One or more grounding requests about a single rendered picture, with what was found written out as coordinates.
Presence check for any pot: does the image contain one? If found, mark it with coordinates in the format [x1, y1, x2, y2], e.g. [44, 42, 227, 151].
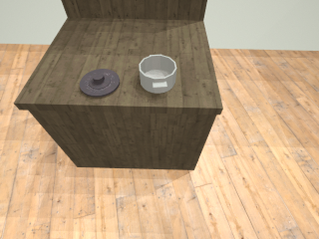
[139, 54, 177, 94]

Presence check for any knob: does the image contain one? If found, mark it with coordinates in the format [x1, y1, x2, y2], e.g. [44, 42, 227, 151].
[92, 72, 105, 83]

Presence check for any lid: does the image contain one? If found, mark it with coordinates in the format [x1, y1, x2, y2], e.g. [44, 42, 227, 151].
[80, 69, 120, 98]

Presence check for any table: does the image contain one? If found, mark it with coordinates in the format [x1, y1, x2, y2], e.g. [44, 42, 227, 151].
[13, 0, 223, 170]

